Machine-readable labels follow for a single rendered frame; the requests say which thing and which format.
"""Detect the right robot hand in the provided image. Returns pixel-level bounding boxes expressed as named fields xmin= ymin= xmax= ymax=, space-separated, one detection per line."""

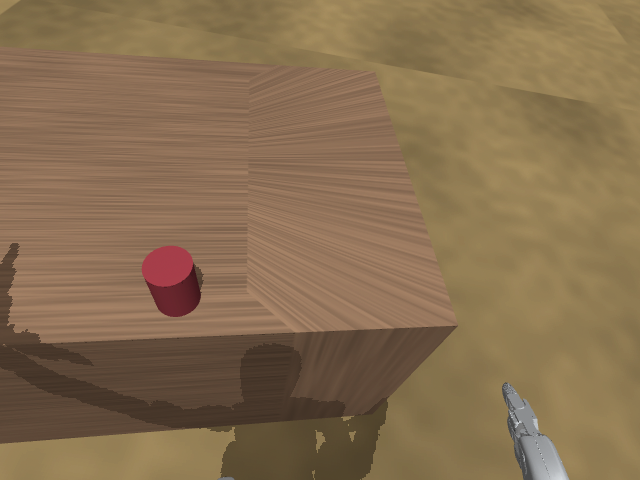
xmin=502 ymin=382 xmax=569 ymax=480

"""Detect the can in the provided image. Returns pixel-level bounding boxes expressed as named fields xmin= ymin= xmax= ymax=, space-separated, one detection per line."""
xmin=142 ymin=246 xmax=201 ymax=317

